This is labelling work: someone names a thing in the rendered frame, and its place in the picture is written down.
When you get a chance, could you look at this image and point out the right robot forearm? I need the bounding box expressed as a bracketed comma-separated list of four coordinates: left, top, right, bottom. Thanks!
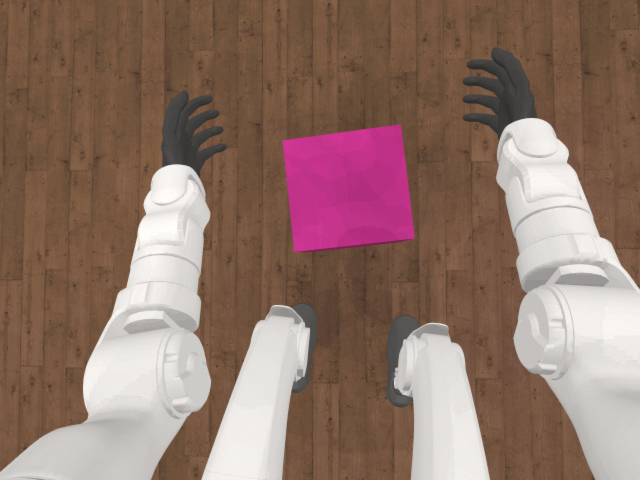
[496, 118, 640, 294]

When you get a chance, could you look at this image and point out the robot left hand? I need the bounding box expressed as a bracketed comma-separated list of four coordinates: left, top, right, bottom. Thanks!
[161, 90, 227, 178]

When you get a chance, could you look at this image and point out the right robot thigh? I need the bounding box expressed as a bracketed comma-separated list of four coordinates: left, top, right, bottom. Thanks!
[399, 333, 490, 480]

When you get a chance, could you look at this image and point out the carton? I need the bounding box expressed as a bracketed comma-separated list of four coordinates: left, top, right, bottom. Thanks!
[283, 124, 415, 252]

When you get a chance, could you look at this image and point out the robot thigh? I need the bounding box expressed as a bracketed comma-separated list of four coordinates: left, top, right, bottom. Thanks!
[399, 333, 490, 480]
[201, 315, 310, 480]

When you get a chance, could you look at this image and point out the robot right hand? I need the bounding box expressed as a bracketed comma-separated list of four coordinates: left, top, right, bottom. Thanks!
[463, 47, 538, 141]

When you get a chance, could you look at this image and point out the left robot forearm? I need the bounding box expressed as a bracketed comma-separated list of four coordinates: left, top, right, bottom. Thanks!
[83, 164, 210, 412]

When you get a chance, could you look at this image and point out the left robot thigh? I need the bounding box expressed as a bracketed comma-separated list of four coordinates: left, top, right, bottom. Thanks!
[201, 315, 310, 480]

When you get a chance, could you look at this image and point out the robot left upper arm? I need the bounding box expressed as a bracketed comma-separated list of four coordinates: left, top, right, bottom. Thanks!
[0, 327, 211, 480]

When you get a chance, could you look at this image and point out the robot right upper arm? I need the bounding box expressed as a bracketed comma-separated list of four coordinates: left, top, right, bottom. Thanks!
[514, 284, 640, 480]

